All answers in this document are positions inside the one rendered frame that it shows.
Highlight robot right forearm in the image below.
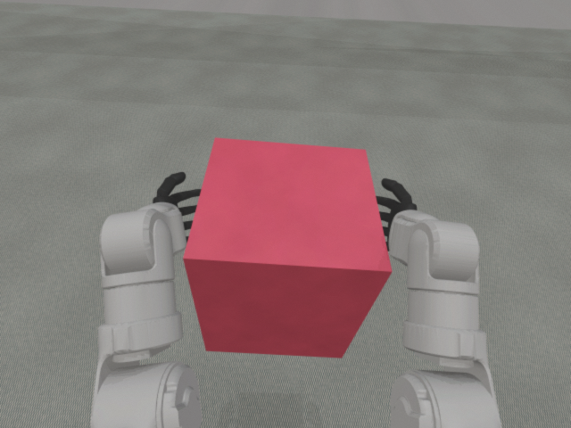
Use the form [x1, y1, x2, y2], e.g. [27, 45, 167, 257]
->
[388, 210, 501, 423]

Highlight left robot upper arm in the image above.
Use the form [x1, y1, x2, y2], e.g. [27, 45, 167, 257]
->
[92, 361, 203, 428]

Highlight right robot upper arm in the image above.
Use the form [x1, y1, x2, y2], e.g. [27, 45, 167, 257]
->
[390, 369, 501, 428]

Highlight robot right hand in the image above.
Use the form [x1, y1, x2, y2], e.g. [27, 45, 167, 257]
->
[376, 178, 417, 251]

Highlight carton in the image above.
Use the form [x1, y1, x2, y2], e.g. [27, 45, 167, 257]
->
[183, 137, 393, 358]

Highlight robot left forearm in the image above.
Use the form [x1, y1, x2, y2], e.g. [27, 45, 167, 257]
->
[91, 202, 187, 428]

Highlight robot left hand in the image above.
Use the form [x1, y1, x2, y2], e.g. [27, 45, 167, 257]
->
[153, 172, 202, 242]

